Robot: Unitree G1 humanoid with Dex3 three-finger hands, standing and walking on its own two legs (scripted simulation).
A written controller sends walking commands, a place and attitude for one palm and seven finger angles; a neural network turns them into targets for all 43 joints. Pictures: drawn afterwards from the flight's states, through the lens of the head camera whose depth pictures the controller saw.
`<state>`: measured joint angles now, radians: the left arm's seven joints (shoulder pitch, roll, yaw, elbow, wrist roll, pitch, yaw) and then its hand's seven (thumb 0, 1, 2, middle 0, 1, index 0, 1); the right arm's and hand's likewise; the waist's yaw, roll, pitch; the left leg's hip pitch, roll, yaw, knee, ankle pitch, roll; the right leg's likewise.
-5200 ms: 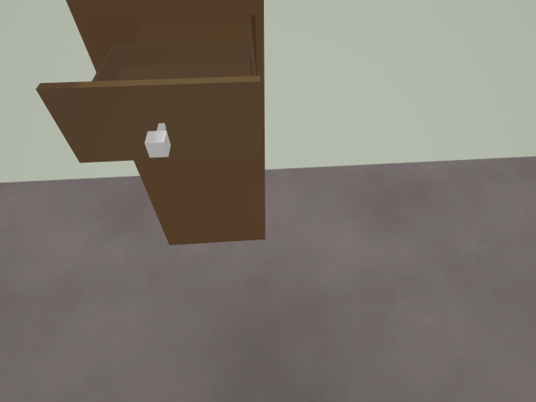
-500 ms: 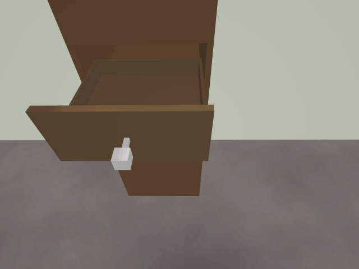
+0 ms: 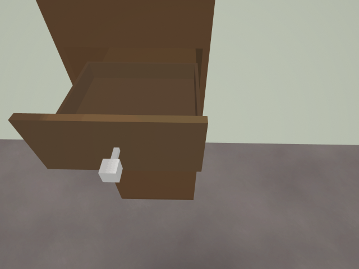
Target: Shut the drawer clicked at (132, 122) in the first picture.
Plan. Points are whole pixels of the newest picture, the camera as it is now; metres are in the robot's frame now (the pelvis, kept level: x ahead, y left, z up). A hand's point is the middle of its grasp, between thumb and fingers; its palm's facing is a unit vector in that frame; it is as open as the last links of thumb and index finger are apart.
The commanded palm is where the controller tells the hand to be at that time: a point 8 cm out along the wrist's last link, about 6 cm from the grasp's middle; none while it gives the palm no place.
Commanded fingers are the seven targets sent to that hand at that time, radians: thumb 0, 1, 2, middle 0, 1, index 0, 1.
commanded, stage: look again from close up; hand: left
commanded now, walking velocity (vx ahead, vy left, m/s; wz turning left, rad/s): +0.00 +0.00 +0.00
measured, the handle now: (113, 163) +0.31 +0.16 +0.10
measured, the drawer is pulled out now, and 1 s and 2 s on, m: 0.30 0.30 0.30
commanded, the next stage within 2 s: raise the hand and make a fist in 0.14 s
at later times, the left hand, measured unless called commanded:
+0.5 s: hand (117, 218) +0.21 +0.14 +0.04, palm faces +0.14 -0.99 +0.01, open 6.7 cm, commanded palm +0.10 +0.20 -0.03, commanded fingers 0.00 0.90 0.90 -0.48 -0.60 -0.48 -0.60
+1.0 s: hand (126, 241) +0.17 +0.11 +0.04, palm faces -0.10 -0.99 -0.06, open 4.2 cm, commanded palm +0.11 +0.19 +0.07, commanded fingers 0.00 0.90 0.90 -0.98 -1.14 -0.98 -1.14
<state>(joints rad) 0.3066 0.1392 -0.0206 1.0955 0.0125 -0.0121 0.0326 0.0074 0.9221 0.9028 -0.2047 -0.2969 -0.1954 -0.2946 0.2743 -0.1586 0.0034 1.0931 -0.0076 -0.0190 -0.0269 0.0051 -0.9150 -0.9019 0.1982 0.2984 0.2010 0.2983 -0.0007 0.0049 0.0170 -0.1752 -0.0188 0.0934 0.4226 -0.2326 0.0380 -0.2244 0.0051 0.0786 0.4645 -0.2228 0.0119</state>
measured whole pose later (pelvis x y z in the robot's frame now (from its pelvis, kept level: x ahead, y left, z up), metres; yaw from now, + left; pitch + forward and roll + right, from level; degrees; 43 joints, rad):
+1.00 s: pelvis +0.00 -0.03 -0.05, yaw +5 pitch +5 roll +0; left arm 0.55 0.23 0.03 -0.30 -0.23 -0.14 -0.29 0.01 0.90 0.90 -0.79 -0.94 -0.78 -0.93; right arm 0.26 -0.16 0.05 0.51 0.06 -0.17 -0.05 0.01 -0.90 -0.90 0.20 0.30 0.21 0.30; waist 0.00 0.06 -0.11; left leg -0.53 0.01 -0.01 0.88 -0.44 -0.01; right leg -0.53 0.02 -0.03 0.88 -0.44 -0.04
